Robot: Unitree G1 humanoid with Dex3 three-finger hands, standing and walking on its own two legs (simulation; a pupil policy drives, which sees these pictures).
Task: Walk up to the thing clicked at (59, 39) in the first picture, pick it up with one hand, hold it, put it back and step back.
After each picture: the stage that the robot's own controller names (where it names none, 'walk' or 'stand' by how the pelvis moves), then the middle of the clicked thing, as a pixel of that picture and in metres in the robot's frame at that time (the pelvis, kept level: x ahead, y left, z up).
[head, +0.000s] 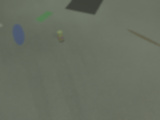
stand; (60, 35) +1.49 +0.29 -0.72
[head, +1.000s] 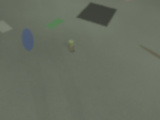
walk; (71, 45) +1.39 +0.12 -0.70
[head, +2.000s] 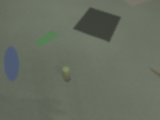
walk; (65, 73) +0.87 +0.11 -0.70
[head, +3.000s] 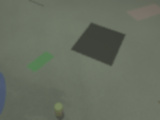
walk; (58, 109) +0.54 +0.15 -0.71
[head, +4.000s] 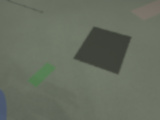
stand; out of the picture +0.37 +0.16 -0.71
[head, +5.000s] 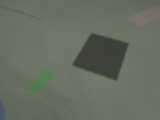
stand; out of the picture +0.35 +0.16 -0.72
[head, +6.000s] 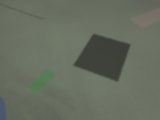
stand; out of the picture +0.36 +0.15 -0.73
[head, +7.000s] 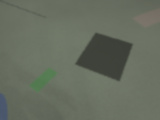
stand; out of the picture +0.36 +0.14 -0.73
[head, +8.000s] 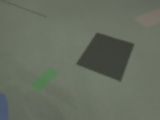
stand; out of the picture +0.35 +0.14 -0.73
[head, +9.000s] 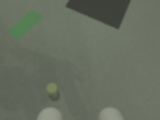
go down; (52, 89) +0.41 +0.15 -0.53
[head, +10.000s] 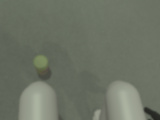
go down; (41, 65) +0.45 +0.18 -0.32
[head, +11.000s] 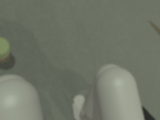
close in; (0, 50) +0.44 +0.21 -0.24
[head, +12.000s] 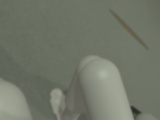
close; out of the picture +0.43 +0.24 -0.22
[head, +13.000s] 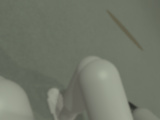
close; out of the picture +0.43 +0.24 -0.23
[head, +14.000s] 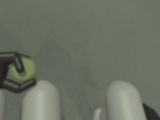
lift; (25, 74) +0.34 +0.21 -0.08
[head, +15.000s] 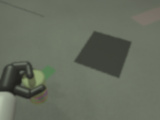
hold; (36, 88) +0.33 +0.17 +0.04
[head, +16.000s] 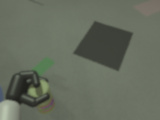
hold; (42, 97) +0.30 +0.16 -0.03
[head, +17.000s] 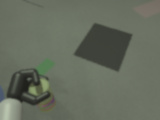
hold; (43, 96) +0.31 +0.16 -0.02
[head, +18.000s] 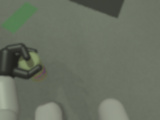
crouch; (34, 68) +0.40 +0.17 -0.09
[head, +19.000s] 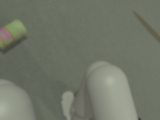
lower; (8, 34) +0.50 +0.13 -0.27
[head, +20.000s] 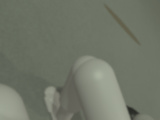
lower; out of the picture +0.51 +0.16 -0.26
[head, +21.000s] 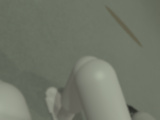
lower; out of the picture +0.51 +0.17 -0.26
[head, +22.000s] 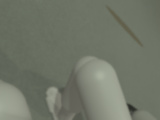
lower; out of the picture +0.52 +0.17 -0.26
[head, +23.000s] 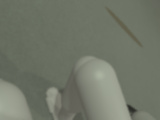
lower; out of the picture +0.52 +0.17 -0.26
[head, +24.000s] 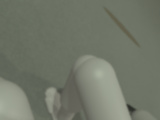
open; out of the picture +0.52 +0.17 -0.25
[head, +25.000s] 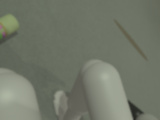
stand; (0, 28) +0.52 +0.15 -0.26
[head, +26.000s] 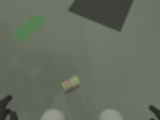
stand; (70, 83) +0.48 +0.06 -0.56
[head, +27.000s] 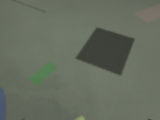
stand; out of the picture +0.44 +0.04 -0.69
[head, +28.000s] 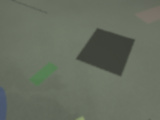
stand; out of the picture +0.44 +0.04 -0.69
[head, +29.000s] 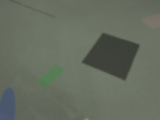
stand; out of the picture +0.45 +0.03 -0.74
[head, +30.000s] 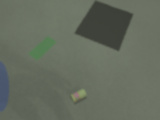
walk; (78, 95) +0.51 -0.02 -0.73
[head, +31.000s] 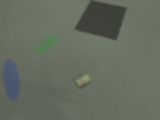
walk; (82, 80) +0.70 +0.04 -0.72
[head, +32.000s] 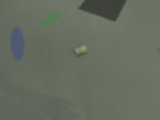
walk; (80, 50) +1.01 +0.03 -0.71
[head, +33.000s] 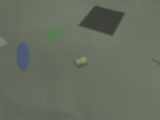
stand; (80, 61) +1.09 +0.04 -0.74
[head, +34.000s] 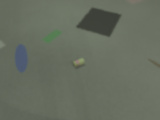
stand; (78, 62) +1.11 +0.05 -0.75
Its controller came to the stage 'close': yes
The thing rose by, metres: 0.71
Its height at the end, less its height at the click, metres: -0.02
